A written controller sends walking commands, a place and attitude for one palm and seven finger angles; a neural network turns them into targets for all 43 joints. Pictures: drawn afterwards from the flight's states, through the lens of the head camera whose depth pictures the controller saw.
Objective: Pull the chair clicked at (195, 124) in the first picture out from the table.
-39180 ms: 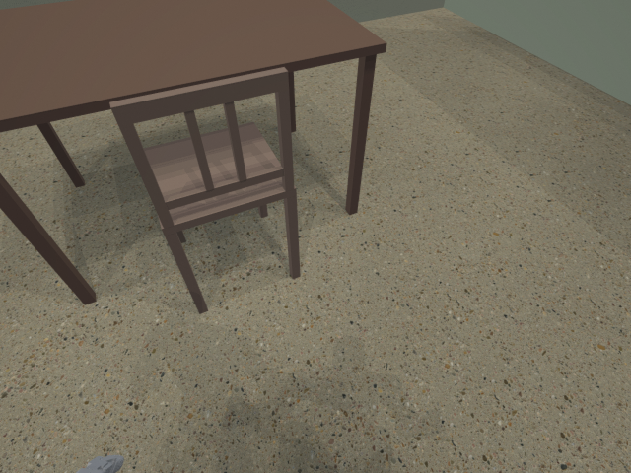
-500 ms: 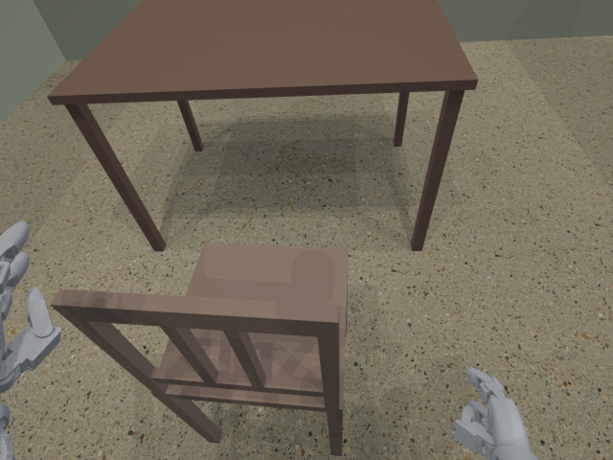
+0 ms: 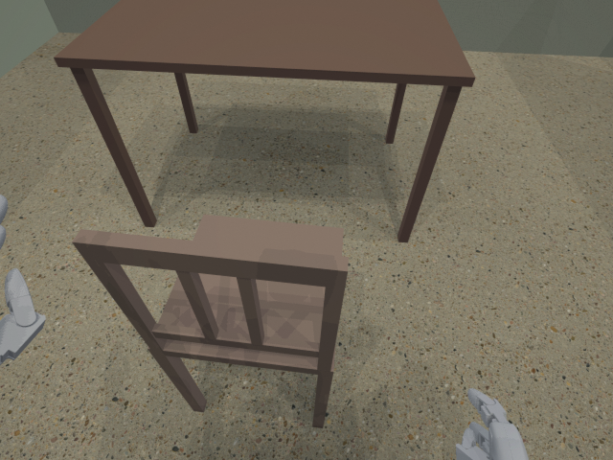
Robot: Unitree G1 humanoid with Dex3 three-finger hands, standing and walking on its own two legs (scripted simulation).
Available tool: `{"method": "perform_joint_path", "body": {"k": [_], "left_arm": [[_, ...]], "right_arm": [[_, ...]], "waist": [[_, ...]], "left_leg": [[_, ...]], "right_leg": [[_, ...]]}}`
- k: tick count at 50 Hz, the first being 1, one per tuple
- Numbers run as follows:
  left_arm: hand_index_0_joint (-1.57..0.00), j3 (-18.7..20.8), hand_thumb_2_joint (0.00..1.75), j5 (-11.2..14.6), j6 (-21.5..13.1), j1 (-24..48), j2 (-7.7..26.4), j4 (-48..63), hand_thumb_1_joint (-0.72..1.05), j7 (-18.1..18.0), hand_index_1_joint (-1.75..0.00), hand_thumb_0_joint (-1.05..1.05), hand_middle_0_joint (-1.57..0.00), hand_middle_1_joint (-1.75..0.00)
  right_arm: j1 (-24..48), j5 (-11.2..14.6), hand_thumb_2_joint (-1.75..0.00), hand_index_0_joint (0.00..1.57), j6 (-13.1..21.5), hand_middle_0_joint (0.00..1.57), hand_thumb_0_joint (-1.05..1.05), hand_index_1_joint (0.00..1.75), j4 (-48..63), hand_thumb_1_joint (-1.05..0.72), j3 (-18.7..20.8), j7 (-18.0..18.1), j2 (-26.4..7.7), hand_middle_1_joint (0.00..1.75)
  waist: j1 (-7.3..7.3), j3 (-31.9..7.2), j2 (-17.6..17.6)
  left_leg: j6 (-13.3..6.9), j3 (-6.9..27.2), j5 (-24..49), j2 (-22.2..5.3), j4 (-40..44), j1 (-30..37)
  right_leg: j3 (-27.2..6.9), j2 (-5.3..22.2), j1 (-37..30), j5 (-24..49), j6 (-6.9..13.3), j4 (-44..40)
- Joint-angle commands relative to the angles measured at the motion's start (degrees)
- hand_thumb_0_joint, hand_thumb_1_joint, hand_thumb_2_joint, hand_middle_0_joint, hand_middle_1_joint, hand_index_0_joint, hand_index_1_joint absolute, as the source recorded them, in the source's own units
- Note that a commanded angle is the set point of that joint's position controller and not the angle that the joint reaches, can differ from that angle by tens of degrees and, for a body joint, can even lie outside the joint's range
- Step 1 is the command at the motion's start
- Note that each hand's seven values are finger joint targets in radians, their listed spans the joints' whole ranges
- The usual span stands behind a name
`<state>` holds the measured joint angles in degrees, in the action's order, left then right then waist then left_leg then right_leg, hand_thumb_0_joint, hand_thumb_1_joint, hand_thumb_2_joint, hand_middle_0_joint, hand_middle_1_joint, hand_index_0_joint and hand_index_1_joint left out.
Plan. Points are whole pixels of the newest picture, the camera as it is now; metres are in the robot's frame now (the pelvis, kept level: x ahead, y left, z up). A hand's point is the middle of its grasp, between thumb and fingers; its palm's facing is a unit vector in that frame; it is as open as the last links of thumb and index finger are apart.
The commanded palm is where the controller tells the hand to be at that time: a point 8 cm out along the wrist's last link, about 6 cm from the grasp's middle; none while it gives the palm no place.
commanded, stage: step back with the hand held close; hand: left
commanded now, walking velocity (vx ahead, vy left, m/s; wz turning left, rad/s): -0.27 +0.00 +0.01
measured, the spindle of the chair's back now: (200, 304) +0.37 +0.22 -0.10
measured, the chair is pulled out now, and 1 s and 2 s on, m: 0.53 0.53 0.53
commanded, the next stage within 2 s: stop stepping back and stand still in 1.46 s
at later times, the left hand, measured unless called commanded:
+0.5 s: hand (5, 345) +0.17 +0.27 +0.17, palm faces +0.52 -0.70 -0.50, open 7.5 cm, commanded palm +0.10 +0.30 +0.18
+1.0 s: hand out of the picture +0.16 +0.29 +0.17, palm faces +0.51 -0.70 -0.51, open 7.5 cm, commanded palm +0.09 +0.32 +0.18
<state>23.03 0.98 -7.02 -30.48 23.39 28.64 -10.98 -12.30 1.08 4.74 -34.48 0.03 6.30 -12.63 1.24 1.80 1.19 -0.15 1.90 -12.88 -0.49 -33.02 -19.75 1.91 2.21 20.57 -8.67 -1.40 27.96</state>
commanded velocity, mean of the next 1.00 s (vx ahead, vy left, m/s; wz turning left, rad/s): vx -0.39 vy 0.00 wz -0.04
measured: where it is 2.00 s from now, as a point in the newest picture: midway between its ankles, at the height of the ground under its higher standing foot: outside the picture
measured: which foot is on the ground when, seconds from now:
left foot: down 0.00-1.00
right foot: down 0.00-0.94, up 0.96-1.00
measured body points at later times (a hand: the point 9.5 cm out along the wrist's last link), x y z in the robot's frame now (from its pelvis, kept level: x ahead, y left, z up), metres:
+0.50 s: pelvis -0.02 +0.00 -0.01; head +0.01 +0.01 +0.44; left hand +0.14 +0.31 +0.20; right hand +0.16 -0.24 -0.09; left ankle +0.05 +0.12 -0.73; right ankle +0.09 -0.14 -0.73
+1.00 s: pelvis -0.03 +0.01 -0.01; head +0.00 +0.03 +0.43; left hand +0.13 +0.32 +0.20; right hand +0.15 -0.23 -0.09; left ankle +0.05 +0.12 -0.73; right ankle +0.06 -0.14 -0.72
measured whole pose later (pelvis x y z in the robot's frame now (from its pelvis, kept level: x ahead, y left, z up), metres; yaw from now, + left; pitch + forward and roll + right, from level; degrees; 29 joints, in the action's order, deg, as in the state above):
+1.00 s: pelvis -0.03 +0.01 -0.01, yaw +4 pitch +0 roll -3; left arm 28.2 -0.5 -14.0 -29.9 25.7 32.4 -10.4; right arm -11.4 -0.5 9.6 -36.7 1.7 4.8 -11.7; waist -0.9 3.2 -0.1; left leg -1.1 0.4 -11.5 -2.6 -39.6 -27.7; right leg -0.5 -0.1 26.2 -13.7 -1.1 39.4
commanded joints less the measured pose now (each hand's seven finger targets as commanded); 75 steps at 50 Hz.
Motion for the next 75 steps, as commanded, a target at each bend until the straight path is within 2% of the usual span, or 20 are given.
{"method": "perform_joint_path", "body": {"k": [1, 16, 23, 34, 38, 41, 44, 47, 49, 53, 55, 56, 59, 61, 63, 65, 66, 69, 73, 75], "left_arm": [[-0.20, 9.1, 0.90, -0.1, -4.6, 1.7, 11.5, 11.1, 0.90, -1.6, -0.30, 0.00, -0.20, -0.30], [-0.20, 12.0, 0.90, -1.4, -7.8, 3.1, 12.9, 13.2, 0.90, -1.5, -0.30, 0.00, -0.20, -0.30], [-0.20, 10.8, 0.90, -0.6, -8.1, 3.5, 11.7, 13.5, 0.90, -1.7, -0.30, 0.00, -0.20, -0.30], [-0.20, 13.5, 0.90, -1.5, -10.2, 1.2, 12.0, 15.1, 0.90, -1.1, -0.30, 0.00, -0.20, -0.30], [-0.20, 12.8, 0.90, -0.6, -10.2, 2.9, 12.4, 15.3, 0.90, -1.1, -0.30, 0.00, -0.20, -0.30], [-0.20, 13.2, 0.90, -0.5, -9.5, 2.8, 13.9, 13.9, 0.90, -1.8, -0.30, 0.00, -0.20, -0.30], [-0.20, 12.0, 0.90, -0.5, -9.6, 1.8, 12.0, 14.3, 0.90, -1.5, -0.30, 0.00, -0.20, -0.30], [-0.20, 13.0, 0.90, -1.5, -10.8, 1.1, 11.1, 15.7, 0.90, -1.2, -0.30, 0.00, -0.20, -0.30], [-0.20, 13.3, 0.90, -1.1, -11.5, 1.9, 11.5, 16.9, 0.90, -0.4, -0.30, 0.00, -0.20, -0.30], [-0.20, 12.7, 0.90, -0.2, -12.8, 0.7, 11.5, 14.7, 0.90, 1.3, -0.30, 0.00, -0.20, -0.30], [-0.20, 11.2, 0.90, -0.4, -13.5, 3.3, 11.8, 14.2, 0.90, 1.5, -0.30, 0.00, -0.20, -0.30], [-0.20, 10.4, 0.90, 0.2, -13.4, 4.8, 12.3, 15.8, 0.90, 1.7, -0.30, 0.00, -0.20, -0.30], [-0.20, 10.8, 0.90, 1.0, -12.9, 2.4, 13.5, 15.4, 0.90, 0.9, -0.30, 0.00, -0.20, -0.30], [-0.20, 14.0, 0.90, 0.6, -12.8, 1.0, 15.8, 15.3, 0.90, 0.5, -0.30, 0.00, -0.20, -0.30], [-0.20, 13.6, 0.90, 1.2, -13.4, -1.5, 14.2, 15.4, 0.90, 1.0, -0.30, 0.00, -0.20, -0.30], [-0.20, 13.9, 0.90, 1.4, -14.0, -1.3, 13.6, 16.2, 0.90, 1.9, -0.30, 0.00, -0.20, -0.30], [-0.20, 14.1, 0.90, 1.8, -13.5, -0.6, 13.9, 14.4, 0.90, 1.6, -0.30, 0.00, -0.20, -0.30], [-0.20, 11.7, 0.90, 2.4, -13.0, -1.1, 12.3, 14.5, 0.90, 1.8, -0.30, 0.00, -0.20, -0.30], [-0.20, 10.7, 0.90, 2.6, -12.8, -0.1, 13.1, 13.9, 0.90, 2.3, -0.30, 0.00, -0.20, -0.30], [-0.20, 12.2, 0.90, 2.4, -13.5, 1.5, 15.9, 13.3, 0.90, 2.2, -0.30, 0.00, -0.20, -0.30]], "right_arm": [[6.1, -0.4, -0.90, 0.20, 4.0, 0.20, 0.00, 0.30, 8.8, -0.90, 2.9, 0.4, -7.2, 0.30], [5.2, -1.0, -0.90, 0.20, 6.3, 0.20, 0.00, 0.30, 7.7, -0.90, 3.9, -0.4, -7.8, 0.30], [4.7, -1.7, -0.90, 0.20, 6.2, 0.20, 0.00, 0.30, 6.4, -0.90, 3.8, -0.8, -7.0, 0.30], [4.8, -0.9, -0.90, 0.20, 7.8, 0.20, 0.00, 0.30, 7.9, -0.90, 4.6, -0.7, -7.6, 0.30], [3.2, -1.9, -0.90, 0.20, 7.9, 0.20, 0.00, 0.30, 6.2, -0.90, 4.5, -1.1, -6.7, 0.30], [3.8, -2.7, -0.90, 0.20, 7.2, 0.20, 0.00, 0.30, 3.9, -0.90, 4.6, -1.4, -6.1, 0.30], [4.8, -2.3, -0.90, 0.20, 6.6, 0.20, 0.00, 0.30, 4.7, -0.90, 4.3, -1.2, -6.2, 0.30], [6.0, -1.6, -0.90, 0.20, 7.6, 0.20, 0.00, 0.30, 6.7, -0.90, 4.3, -0.7, -7.7, 0.30], [5.4, -1.1, -0.90, 0.20, 8.6, 0.20, 0.00, 0.30, 6.9, -0.90, 4.9, -0.7, -7.5, 0.30], [4.0, -1.6, -0.90, 0.20, 9.8, 0.20, 0.00, 0.30, 4.7, -0.90, 4.4, -1.6, -6.9, 0.30], [3.5, -2.3, -0.90, 0.20, 10.4, 0.20, 0.00, 0.30, 3.6, -0.90, 3.9, -1.7, -6.6, 0.30], [3.0, -1.8, -0.90, 0.20, 10.3, 0.20, 0.00, 0.30, 3.5, -0.90, 5.0, -1.5, -7.0, 0.30], [4.5, -2.1, -0.90, 0.20, 9.4, 0.20, 0.00, 0.30, 4.2, -0.90, 4.7, -1.5, -5.5, 0.30], [6.6, -2.4, -0.90, 0.20, 8.7, 0.20, 0.00, 0.30, 4.2, -0.90, 4.5, -1.4, -5.4, 0.30], [7.1, -1.8, -0.90, 0.20, 8.9, 0.20, 0.00, 0.30, 5.4, -0.90, 4.2, -0.8, -6.2, 0.30], [6.5, -1.8, -0.90, 0.20, 9.8, 0.20, 0.00, 0.30, 6.5, -0.90, 4.3, -0.7, -7.3, 0.30], [6.4, -2.2, -0.90, 0.20, 9.7, 0.20, 0.00, 0.30, 5.8, -0.90, 4.2, -0.5, -6.7, 0.30], [3.8, -1.9, -0.90, 0.20, 10.0, 0.20, 0.00, 0.30, 4.7, -0.90, 4.5, -1.5, -6.9, 0.30], [4.5, -2.2, -0.90, 0.20, 9.7, 0.20, 0.00, 0.30, 4.5, -0.90, 4.2, -2.2, -6.9, 0.30], [4.7, -2.2, -0.90, 0.20, 9.8, 0.20, 0.00, 0.30, 4.4, -0.90, 3.9, -2.3, -6.0, 0.30]], "waist": [[-0.17, -4.3, 4.3], [-0.48, -4.5, 3.1], [-0.97, -6.6, -1.9], [-1.01, -6.8, 5.8], [-1.40, -6.1, -3.0], [-1.37, -9.2, -7.2], [-1.33, -8.9, -4.0], [-1.56, -7.7, 13.2], [-1.56, -7.0, 12.6], [-0.61, -4.2, 9.6], [-1.41, -8.4, 4.7], [-1.44, -11.2, -2.0], [-1.68, -9.7, -5.4], [-1.03, -10.0, -4.4], [-0.84, -10.4, 2.3], [-1.69, -10.0, 14.9], [-1.77, -7.8, 15.3], [-0.76, -9.7, 10.9], [-0.37, -8.5, 11.0], [-0.70, -5.4, 0.0]], "left_leg": [[-2.7, 6.2, -19.9, -5.3, 11.8, -10.6], [-3.8, 6.6, -26.4, -6.0, 8.9, -18.8], [-2.1, 4.5, -20.3, -3.8, 3.4, -10.0], [-4.9, 6.6, -28.9, -9.0, 9.1, -25.8], [-1.5, 1.5, -22.8, -2.8, -2.6, -11.8], [-0.4, 0.1, -13.8, -1.4, -7.3, -1.4], [-1.7, 3.5, -12.8, -4.2, 1.8, -2.4], [-6.4, 11.5, -26.5, -14.8, 17.3, -22.2], [-7.7, 12.5, -22.4, -18.0, 16.9, -24.3], [-6.1, 8.4, -7.3, -14.6, 7.6, -11.4], [-2.3, 3.7, 3.3, -9.6, 0.8, -1.6], [-0.4, 1.3, 1.5, -5.8, -3.9, 2.6], [1.0, -0.6, -6.0, -1.1, -9.5, 6.0], [0.3, 1.8, 1.0, -2.4, -3.1, 5.3], [-2.0, 8.3, 2.7, -9.3, 8.6, 3.5], [-7.4, 17.2, -14.5, -20.0, 23.2, -10.0], [-9.4, 18.7, -13.2, -20.8, 23.6, -11.3], [-7.6, 10.8, 0.0, -17.0, 16.6, 0.4], [-3.1, 6.8, -11.3, -12.5, 12.2, -2.6], [0.9, 0.3, -15.9, -5.1, -3.2, 0.5]], "right_leg": [[-6.3, 2.9, -9.2, -14.0, 1.9, -4.7], [-9.7, 2.8, -10.3, -11.9, 3.0, 0.4], [-10.9, 5.5, -1.5, -13.3, 4.2, -4.2], [-7.8, 0.9, -14.7, -5.0, 2.4, 10.0], [-15.0, 7.3, 0.6, -8.5, 5.9, -3.8], [-15.6, 10.9, 4.9, -4.4, 7.6, -8.0], [-10.5, 6.3, 2.5, -6.9, 4.8, -4.0], [-3.1, -2.3, -13.4, -8.5, 1.0, 15.4], [-2.8, -3.4, -15.4, -7.5, 0.5, 20.9], [-3.0, -1.2, -7.1, -7.5, 2.1, 5.2], [-7.2, 1.8, -4.4, 9.9, 3.7, -0.3], [-11.5, 4.2, -1.4, 13.1, 5.8, -1.1], [-17.0, 12.7, 6.1, 6.8, 9.8, -8.2], [-12.7, 9.1, 3.8, 8.8, 8.2, -4.7], [-6.1, 0.9, 1.1, -1.7, 4.3, 3.2], [-2.3, -5.2, -9.0, -19.2, 1.2, 21.4], [-4.4, -4.7, -6.9, -21.6, 1.3, 24.8], [-2.9, -2.9, -3.9, -20.4, 1.9, 14.6], [-1.1, -0.8, -11.7, -10.4, 3.8, -3.8], [-8.8, 7.3, -0.9, -11.0, 8.3, -13.5]]}}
